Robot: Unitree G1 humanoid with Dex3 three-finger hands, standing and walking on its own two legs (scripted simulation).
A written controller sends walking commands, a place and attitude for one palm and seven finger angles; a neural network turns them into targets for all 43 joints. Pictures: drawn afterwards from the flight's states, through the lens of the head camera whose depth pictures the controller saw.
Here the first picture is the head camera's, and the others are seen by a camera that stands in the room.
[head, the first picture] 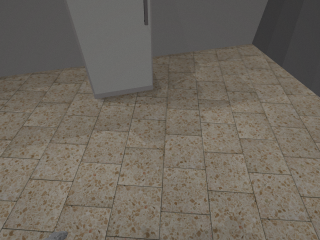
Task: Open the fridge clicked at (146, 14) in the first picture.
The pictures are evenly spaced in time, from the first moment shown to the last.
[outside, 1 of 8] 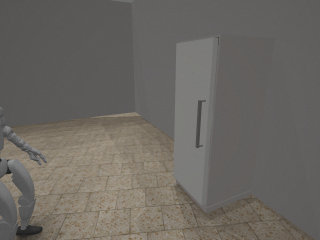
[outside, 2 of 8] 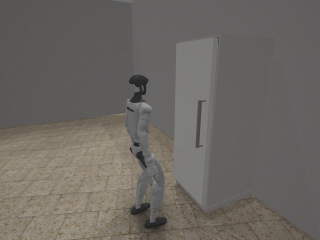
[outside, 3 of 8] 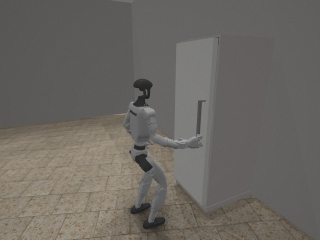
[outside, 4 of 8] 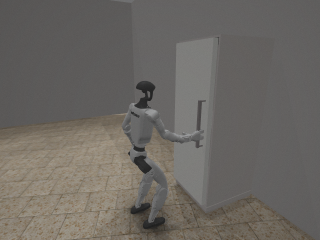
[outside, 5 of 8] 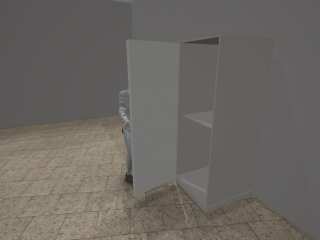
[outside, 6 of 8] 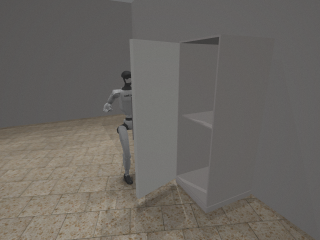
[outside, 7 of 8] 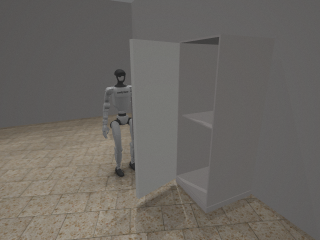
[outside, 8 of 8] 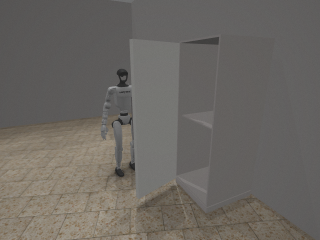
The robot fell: no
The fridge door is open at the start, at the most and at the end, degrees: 0 82 73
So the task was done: yes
